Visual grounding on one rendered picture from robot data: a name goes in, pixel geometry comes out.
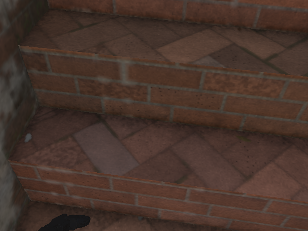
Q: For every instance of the left robot hand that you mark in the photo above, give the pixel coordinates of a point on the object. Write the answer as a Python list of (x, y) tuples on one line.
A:
[(66, 223)]

